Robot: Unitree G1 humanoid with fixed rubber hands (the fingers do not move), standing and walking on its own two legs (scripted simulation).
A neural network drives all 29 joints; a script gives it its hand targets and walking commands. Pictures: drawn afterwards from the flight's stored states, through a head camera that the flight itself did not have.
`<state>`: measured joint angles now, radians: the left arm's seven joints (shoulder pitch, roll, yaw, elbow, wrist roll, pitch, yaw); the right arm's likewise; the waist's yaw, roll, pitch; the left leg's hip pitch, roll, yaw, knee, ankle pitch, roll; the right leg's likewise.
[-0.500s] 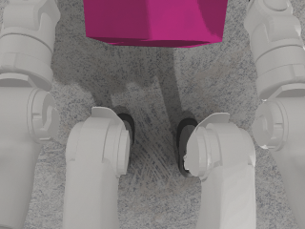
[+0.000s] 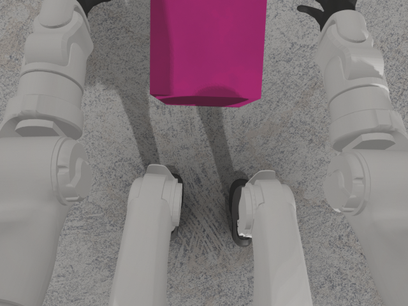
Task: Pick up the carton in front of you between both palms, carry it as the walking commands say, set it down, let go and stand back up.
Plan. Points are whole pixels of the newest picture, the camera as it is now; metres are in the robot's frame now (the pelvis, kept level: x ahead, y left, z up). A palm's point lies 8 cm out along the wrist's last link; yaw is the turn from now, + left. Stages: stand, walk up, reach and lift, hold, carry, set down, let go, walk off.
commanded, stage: set down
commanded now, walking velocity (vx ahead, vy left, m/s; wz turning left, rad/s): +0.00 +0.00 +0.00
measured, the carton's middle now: (205, 58) +0.55 +0.03 -0.33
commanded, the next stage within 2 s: let go in 0.58 s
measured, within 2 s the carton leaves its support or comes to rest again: neither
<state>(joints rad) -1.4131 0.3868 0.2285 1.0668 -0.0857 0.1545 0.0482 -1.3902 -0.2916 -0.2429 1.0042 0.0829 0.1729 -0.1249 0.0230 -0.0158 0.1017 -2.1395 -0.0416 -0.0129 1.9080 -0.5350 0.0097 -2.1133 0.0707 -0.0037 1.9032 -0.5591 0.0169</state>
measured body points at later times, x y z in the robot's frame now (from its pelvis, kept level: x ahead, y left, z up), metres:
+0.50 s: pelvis +0.02 +0.00 +0.14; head +0.35 +0.02 +0.45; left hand +0.57 +0.24 +0.04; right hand +0.58 -0.16 +0.03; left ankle +0.10 +0.11 -0.42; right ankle +0.10 -0.11 -0.42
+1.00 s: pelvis +0.07 +0.00 +0.26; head +0.33 +0.02 +0.63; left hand +0.46 +0.25 +0.14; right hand +0.48 -0.19 +0.14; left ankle +0.10 +0.11 -0.42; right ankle +0.10 -0.11 -0.42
